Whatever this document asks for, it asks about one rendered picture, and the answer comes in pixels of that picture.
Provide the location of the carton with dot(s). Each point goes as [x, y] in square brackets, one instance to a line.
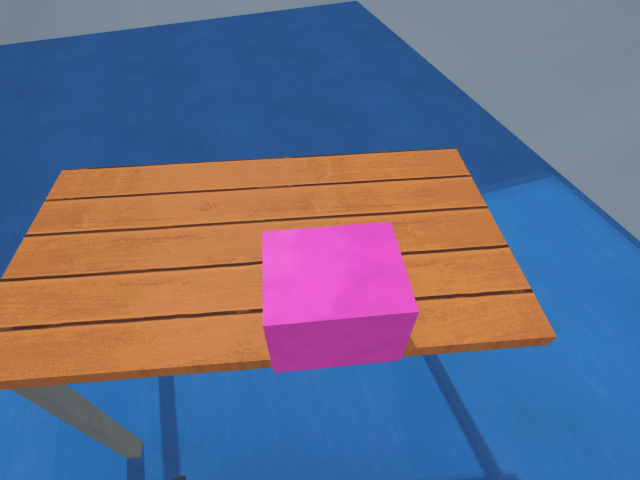
[335, 296]

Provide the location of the table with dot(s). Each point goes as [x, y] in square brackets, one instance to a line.
[156, 270]

